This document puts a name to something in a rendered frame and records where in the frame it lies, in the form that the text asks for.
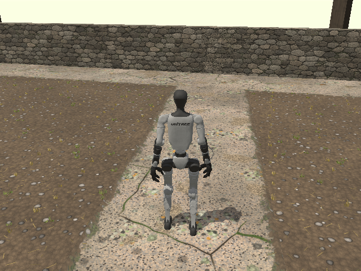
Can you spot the left robot upper arm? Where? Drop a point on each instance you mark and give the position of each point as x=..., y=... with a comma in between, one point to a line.
x=161, y=129

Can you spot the right robot upper arm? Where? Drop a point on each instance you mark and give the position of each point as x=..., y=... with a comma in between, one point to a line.
x=197, y=119

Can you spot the robot right forearm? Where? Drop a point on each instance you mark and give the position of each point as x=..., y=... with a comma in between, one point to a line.
x=205, y=152

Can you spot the robot left forearm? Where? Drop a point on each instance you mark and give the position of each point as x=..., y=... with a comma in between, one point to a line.
x=156, y=154

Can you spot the humanoid robot head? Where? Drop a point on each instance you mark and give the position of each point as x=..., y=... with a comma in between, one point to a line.
x=180, y=99

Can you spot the left robot hand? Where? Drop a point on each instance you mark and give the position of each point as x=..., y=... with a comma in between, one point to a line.
x=153, y=173

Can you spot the right robot hand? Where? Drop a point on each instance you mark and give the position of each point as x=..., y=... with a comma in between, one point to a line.
x=208, y=169

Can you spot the right robot thigh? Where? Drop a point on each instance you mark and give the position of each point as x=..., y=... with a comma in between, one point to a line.
x=193, y=171

